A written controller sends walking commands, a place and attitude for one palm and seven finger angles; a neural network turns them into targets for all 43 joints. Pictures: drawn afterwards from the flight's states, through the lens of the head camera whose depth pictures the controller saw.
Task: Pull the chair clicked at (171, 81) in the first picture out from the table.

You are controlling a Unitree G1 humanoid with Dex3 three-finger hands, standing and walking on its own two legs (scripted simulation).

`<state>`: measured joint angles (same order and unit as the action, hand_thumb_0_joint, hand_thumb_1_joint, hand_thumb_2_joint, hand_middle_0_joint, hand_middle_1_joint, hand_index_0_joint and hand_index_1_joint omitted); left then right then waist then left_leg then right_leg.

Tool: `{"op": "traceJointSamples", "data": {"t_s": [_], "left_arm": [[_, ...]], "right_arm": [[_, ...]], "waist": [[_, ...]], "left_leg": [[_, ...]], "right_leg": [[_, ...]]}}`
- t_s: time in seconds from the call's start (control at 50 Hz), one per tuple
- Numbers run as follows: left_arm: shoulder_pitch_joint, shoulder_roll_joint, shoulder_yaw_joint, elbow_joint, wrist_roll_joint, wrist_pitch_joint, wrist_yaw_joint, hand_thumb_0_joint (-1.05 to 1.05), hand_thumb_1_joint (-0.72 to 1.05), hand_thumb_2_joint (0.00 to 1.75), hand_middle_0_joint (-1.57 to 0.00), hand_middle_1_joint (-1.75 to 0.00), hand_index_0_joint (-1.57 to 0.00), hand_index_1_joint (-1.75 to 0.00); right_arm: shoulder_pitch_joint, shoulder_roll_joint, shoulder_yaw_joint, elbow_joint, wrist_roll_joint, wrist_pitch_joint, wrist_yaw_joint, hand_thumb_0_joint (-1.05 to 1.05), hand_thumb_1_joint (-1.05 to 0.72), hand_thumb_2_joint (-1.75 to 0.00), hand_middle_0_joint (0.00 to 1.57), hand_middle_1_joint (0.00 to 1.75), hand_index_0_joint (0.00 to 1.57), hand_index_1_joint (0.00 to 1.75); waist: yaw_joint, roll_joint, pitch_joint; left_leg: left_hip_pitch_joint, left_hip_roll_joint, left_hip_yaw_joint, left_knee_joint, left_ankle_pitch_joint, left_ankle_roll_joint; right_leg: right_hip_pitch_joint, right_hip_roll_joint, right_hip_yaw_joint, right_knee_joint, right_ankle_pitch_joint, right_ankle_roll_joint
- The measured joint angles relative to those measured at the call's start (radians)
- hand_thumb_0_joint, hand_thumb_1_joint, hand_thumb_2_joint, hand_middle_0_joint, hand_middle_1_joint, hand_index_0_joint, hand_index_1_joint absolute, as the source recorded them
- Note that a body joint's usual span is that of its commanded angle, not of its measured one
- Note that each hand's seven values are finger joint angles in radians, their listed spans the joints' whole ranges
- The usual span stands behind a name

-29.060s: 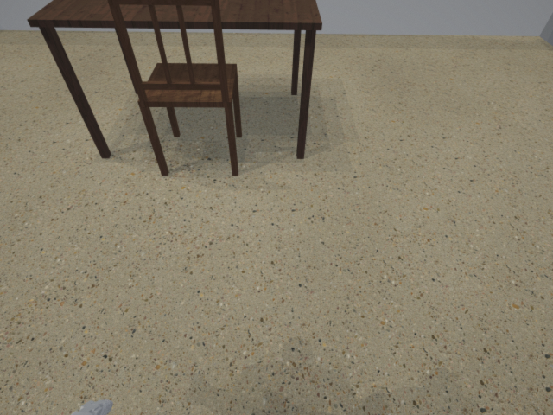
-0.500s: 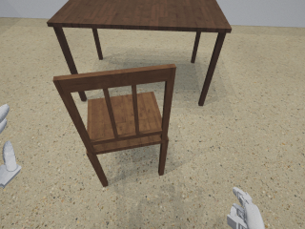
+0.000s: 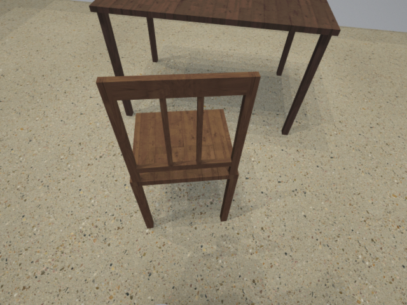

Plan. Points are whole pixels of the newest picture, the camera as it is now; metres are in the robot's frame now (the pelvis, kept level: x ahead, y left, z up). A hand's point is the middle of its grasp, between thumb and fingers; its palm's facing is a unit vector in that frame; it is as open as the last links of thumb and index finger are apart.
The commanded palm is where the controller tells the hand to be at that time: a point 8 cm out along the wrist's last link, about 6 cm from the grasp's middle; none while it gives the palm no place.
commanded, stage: let the arm hang, fingers relaxed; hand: left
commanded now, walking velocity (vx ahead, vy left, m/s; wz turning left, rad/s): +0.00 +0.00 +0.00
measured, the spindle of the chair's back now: (167, 135) +0.58 +0.16 -0.09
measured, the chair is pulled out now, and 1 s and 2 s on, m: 0.60 0.60 0.60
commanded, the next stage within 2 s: look to check the result in 0.62 s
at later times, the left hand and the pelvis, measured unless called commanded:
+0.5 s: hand out of the picture +0.01 +0.14 -0.18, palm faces +0.02 -0.99 -0.16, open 7.3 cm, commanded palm none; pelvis +0.01 -0.01 +0.00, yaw -1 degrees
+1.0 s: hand out of the picture +0.00 +0.14 -0.17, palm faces +0.03 -0.99 -0.16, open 7.3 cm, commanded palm none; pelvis +0.02 -0.01 +0.00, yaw -1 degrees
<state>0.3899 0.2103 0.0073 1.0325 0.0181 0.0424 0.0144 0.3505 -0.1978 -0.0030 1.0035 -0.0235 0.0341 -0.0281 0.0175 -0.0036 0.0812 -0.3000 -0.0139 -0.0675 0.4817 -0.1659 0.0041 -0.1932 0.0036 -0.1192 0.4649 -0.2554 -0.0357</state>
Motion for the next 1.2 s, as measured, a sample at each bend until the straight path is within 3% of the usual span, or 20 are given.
{"op": "traceJointSamples", "data": {"t_s": [0.18, 0.42, 0.78, 1.2], "left_arm": [[0.019, -0.035, -0.019, 0.072, -0.007, -0.013, 0.007, 0.0, 0.92, 0.9, -0.2, -0.3, -0.2, -0.3], [-0.079, -0.107, -0.027, 0.044, -0.001, -0.028, 0.024, 0.02, 0.93, 0.9, -0.2, -0.3, -0.2, -0.3], [-0.065, -0.094, -0.014, 0.036, -0.01, -0.033, 0.018, 0.0, 0.92, 0.9, -0.2, -0.3, -0.2, -0.3], [-0.064, -0.094, -0.014, 0.036, -0.01, -0.034, 0.016, 0.0, 0.91, 0.9, -0.2, -0.3, -0.2, -0.3]], "right_arm": [[0.025, 0.039, 0.015, 0.053, 0.007, -0.014, -0.001, 0.0, -0.91, -0.9, 0.2, 0.3, 0.19, 0.3], [-0.004, 0.116, 0.028, 0.082, 0.007, -0.03, -0.008, 0.0, -0.91, -0.9, 0.2, 0.3, 0.2, 0.3], [-0.022, 0.08, 0.011, 0.083, 0.012, -0.032, -0.018, 0.0, -0.91, -0.9, 0.2, 0.3, 0.19, 0.3], [-0.025, 0.088, 0.017, 0.082, 0.011, -0.032, -0.015, 0.0, -0.91, -0.9, 0.2, 0.3, 0.19, 0.3]], "waist": [[-0.01, 0.035, -0.018], [-0.02, 0.019, -0.03], [-0.015, 0.015, -0.007], [-0.016, 0.017, -0.007]], "left_leg": [[0.012, 0.003, 0.006, 0.008, -0.013, -0.006], [0.036, 0.009, 0.013, 0.01, -0.027, -0.016], [0.056, 0.013, 0.007, 0.0, -0.03, -0.019], [0.059, 0.014, 0.01, -0.01, -0.022, -0.018]], "right_leg": [[0.006, 0.002, 0.007, 0.017, -0.018, -0.006], [0.023, 0.007, 0.015, 0.028, -0.035, -0.012], [0.052, 0.012, 0.009, 0.001, -0.03, -0.014], [0.053, 0.013, 0.012, -0.007, -0.022, -0.013]]}}
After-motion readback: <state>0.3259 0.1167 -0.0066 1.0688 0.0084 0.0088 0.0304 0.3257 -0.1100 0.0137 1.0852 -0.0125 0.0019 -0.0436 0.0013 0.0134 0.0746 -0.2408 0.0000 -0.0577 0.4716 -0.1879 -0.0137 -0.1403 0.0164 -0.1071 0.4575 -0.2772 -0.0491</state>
